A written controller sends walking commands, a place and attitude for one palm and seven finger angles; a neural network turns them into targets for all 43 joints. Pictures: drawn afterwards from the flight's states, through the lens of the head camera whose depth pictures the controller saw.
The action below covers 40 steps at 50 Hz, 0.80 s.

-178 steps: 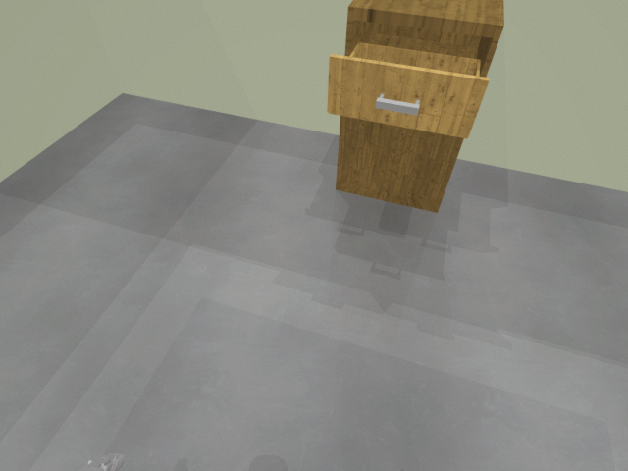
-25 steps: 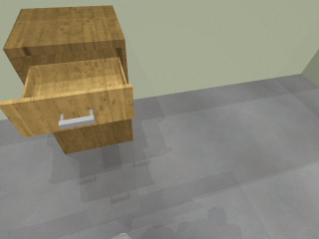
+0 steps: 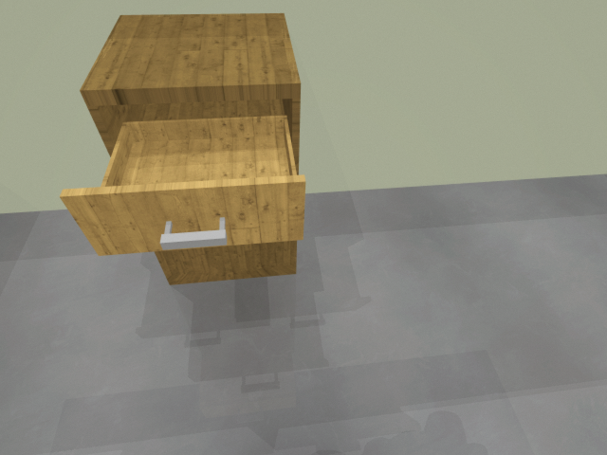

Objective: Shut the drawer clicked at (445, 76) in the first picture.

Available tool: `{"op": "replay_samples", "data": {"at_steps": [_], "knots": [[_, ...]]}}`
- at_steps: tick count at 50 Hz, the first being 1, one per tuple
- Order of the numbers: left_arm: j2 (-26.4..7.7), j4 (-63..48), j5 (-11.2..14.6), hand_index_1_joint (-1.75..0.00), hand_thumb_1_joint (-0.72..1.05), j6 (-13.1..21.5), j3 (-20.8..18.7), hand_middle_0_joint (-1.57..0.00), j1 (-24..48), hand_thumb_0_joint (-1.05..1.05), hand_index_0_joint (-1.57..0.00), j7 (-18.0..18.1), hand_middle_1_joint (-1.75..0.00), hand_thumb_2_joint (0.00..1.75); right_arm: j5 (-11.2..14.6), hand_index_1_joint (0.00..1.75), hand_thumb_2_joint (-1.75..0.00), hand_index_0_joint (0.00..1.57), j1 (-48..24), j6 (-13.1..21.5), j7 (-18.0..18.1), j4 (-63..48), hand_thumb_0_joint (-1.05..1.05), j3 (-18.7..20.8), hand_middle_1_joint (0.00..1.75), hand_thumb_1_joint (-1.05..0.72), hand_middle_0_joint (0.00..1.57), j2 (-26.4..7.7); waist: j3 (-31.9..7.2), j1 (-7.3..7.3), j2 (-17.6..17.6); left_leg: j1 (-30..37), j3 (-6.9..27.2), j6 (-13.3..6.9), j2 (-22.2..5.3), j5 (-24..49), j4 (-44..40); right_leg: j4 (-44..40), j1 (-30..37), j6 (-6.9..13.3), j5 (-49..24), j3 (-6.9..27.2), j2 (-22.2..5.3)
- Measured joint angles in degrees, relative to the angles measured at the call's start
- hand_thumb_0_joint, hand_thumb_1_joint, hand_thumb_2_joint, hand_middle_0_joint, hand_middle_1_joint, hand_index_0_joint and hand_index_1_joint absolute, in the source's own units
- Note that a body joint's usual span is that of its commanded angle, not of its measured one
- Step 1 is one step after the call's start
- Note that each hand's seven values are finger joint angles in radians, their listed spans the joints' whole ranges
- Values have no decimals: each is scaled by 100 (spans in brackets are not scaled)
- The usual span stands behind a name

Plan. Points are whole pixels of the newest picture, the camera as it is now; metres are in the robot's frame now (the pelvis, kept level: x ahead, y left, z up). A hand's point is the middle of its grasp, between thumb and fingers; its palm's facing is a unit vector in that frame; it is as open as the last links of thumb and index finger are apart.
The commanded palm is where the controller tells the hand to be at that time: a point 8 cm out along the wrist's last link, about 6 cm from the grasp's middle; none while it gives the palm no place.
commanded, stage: turn to face it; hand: left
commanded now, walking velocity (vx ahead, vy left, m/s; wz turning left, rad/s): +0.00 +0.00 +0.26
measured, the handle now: (195, 231) +0.53 +0.24 -0.09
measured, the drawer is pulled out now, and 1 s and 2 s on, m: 0.30 0.30 0.30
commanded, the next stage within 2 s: take the last steps up to it in 0.06 s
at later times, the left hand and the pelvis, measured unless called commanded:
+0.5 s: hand out of the picture -0.07 +0.16 -0.18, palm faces +0.23 -0.96 -0.17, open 7.3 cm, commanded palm none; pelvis +0.01 -0.01 -0.01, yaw +7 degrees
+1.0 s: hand (216, 416) +0.21 +0.15 -0.17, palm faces +0.17 -0.96 -0.21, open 7.2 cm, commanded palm none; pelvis +0.16 -0.04 -0.01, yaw +8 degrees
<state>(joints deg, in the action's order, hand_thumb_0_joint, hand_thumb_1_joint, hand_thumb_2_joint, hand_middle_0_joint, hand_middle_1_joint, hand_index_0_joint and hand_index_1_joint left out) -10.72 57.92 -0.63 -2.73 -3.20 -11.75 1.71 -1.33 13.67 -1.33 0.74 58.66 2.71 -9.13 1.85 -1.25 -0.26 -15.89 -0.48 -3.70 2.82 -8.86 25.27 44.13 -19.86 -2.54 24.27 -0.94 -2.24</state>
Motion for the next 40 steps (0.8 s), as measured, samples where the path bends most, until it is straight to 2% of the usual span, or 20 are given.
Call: {"op": "replay_samples", "data": {"at_steps": [3, 4, 6, 8, 10, 12, 17, 19, 22, 23, 26, 28, 31, 33, 36, 40], "knots": [[33, -88, 9, -30, 91, 82, 31, -20, -14, 0, -20, 16, -30, 90, 22, 30, -89, 20, 12, -40, -21, 0, 1, 38, 30, -91, 20, -52, -41, 8, 65, -131, 95, 106, 42, -58, 204, -956, 449, 43, -525, -39, 60], [37, -116, -3, -30, 91, 130, 43, -20, -39, 0, -20, 26, -30, 90, 47, 30, -89, 20, 20, -48, -34, -4, 1, 52, 30, -91, 20, -69, -66, 31, 66, -225, 111, 154, 64, -116, 355, -1324, 593, 120, -711, -29, 55], [112, -125, -30, -30, 91, 161, 72, -20, -57, 0, -20, 29, -30, 90, 66, 30, -89, 20, -5, -109, -49, 5, 1, 92, 30, -91, 20, -134, -50, 40, 193, -414, 161, 274, 2, -786, 895, -1312, 610, 284, -798, -144, 108], [158, -176, -37, -30, 91, 157, 90, -20, -119, 0, -20, 20, -30, 90, 46, 30, -89, 20, -9, -197, -68, -4, 1, 134, 30, -91, 20, -173, -74, 56, 195, -701, 108, 354, -29, -1349, 1875, -1389, 668, 365, -825, -255, 64], [195, -199, -44, -30, 91, 162, 98, -20, -171, 0, -20, 15, -30, 90, 35, 30, -89, 20, -29, -219, -82, -21, 1, 161, 30, -91, 20, -216, -61, 67, 182, -891, 35, 422, -130, -1419, 2712, -1538, 749, 392, -899, -344, 24], [218, -191, -54, -30, 91, 192, 104, -20, -231, 0, -20, -9, -30, 90, 17, 30, -89, 20, -21, -200, -91, -34, 1, 170, 30, -91, 20, -245, -59, 79, 153, -891, -33, 488, -262, -1380, 3036, -1667, 816, 396, -961, -428, -16], [153, -80, -96, -30, 92, 327, 85, -21, -500, 0, -21, -89, -30, 90, -21, 30, -89, 19, 12, -130, -138, 8, 1, 152, 30, -91, 19, -248, -121, 238, 14, -395, -200, 490, -523, -1536, 2241, -1887, 893, 375, -1031, -568, -106], [113, 13, -101, -30, 91, 351, 83, -21, -650, 0, -21, -124, -30, 90, -20, 30, -89, 19, -3, -84, -149, 25, 1, 128, 30, -91, 19, -230, -148, 321, -46, -144, -261, 440, -551, -1595, 1733, -1916, 890, 352, -1024, -596, -132], [56, 225, -61, -30, 91, 319, 61, -21, -901, 0, -21, -155, -30, 90, -9, 30, -89, 19, -4, 69, -126, 32, 1, 58, 30, -91, 19, -189, -196, 387, -95, 404, -388, 372, -549, -1254, 617, -1764, 840, 265, -901, -633, -137], [50, 289, -43, -30, 91, 293, 56, -21, -995, 0, -21, -168, -30, 90, -7, 30, -89, 19, 11, 143, -109, 20, 1, 38, 30, -91, 19, -189, -222, 382, -57, 563, -355, 353, -576, -1080, 264, -1577, 759, 234, -778, -653, -104], [-35, 524, -66, -30, 91, 130, 19, -20, -1133, 0, -20, -203, -30, 90, -38, 30, -89, 20, 61, 273, -65, 37, 1, -17, 30, -91, 19, -15, -192, 320, -239, 667, -446, 358, -504, -1015, 330, -303, 273, 268, 41, -450, -142], [-68, 610, -83, -30, 91, 82, -6, -20, -1108, 0, -20, -254, -30, 90, -35, 30, -89, 20, 216, 350, -23, 57, 1, -56, 30, -91, 20, 90, -171, 242, -270, 879, -458, 346, -484, -1039, 102, 582, -154, 279, -14, -366, -143], [-95, 578, -74, -30, 91, 137, -24, -20, -917, 1, -20, -313, -30, 90, -21, 30, -89, 20, 480, 420, 29, 213, 1, -102, 30, -91, 20, 198, -85, 196, -263, 1242, -450, 382, -461, -904, -363, 1134, -669, 224, -404, -331, -238], [-89, 494, -58, -30, 91, 172, -25, -20, -725, 1, -20, -327, -30, 90, -17, 30, -89, 20, 647, 434, 37, 349, 1, -120, 30, -91, 20, 244, -15, 184, -226, 1445, -448, 402, -466, -880, -569, 1008, -875, 200, -585, -343, -307], [-57, 341, -37, -30, 91, 208, -24, -20, -392, 0, -20, -337, -30, 90, -30, 30, -89, 20, 843, 413, 27, 537, 1, -111, 30, -91, 20, 278, 97, 134, -159, 1683, -474, 480, -498, -983, -671, 345, -961, 220, -797, -413, -361], [-21, 161, -33, -30, 91, 295, -40, -20, 10, 0, -20, -350, -30, 90, -43, 30, -89, 20, 1037, 363, 16, 732, 1, -60, 30, -91, 20, 244, 213, 1, -42, 1869, -522, 653, -619, -1424, -348, -597, -675, 338, -1063, -562, -250]]}}
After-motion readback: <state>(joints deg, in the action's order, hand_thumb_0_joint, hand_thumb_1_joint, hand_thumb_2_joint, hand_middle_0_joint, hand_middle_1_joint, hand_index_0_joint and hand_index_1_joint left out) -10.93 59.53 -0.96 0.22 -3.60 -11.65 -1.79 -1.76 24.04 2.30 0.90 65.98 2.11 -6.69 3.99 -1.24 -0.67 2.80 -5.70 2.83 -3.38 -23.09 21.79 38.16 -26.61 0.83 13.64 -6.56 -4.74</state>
